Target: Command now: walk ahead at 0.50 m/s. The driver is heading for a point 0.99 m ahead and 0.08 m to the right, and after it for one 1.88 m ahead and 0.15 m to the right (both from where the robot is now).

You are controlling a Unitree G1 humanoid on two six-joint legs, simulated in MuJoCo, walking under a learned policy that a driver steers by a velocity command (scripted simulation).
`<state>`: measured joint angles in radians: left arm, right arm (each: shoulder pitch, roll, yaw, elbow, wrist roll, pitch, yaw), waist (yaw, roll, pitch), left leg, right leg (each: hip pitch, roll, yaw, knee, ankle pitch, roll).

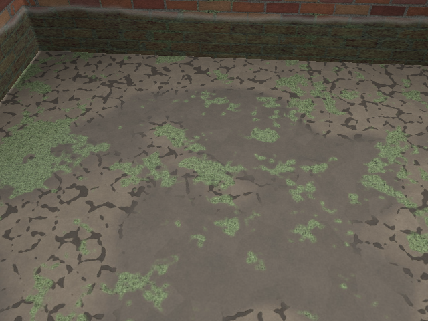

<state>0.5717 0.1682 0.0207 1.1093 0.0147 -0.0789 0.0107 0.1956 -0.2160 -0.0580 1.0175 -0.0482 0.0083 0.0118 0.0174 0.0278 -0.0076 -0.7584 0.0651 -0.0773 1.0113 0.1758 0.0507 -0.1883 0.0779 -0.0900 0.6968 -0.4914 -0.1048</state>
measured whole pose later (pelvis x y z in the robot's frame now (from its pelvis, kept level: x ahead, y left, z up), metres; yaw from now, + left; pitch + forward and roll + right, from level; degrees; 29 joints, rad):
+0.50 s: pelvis +0.29 +0.05 -0.16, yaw +1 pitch -1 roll +1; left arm 0.26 0.21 0.06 1.04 0.06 -0.01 -0.01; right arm 0.44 -0.18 -0.04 1.08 -0.02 -0.08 0.00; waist 0.02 -0.03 0.03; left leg -0.21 -0.07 0.10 0.62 -0.40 0.09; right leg -0.72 -0.08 0.04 1.17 -0.11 -0.03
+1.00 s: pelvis +0.62 -0.02 -0.33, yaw +0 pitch +0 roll +0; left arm 0.30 0.17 0.04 1.06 0.04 -0.08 0.00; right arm 0.26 -0.21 -0.05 1.02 -0.05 -0.04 0.00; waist -0.03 0.05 0.06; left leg -0.66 0.06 0.00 1.38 -0.32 0.06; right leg -0.26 0.04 -0.07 0.53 -0.28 -0.06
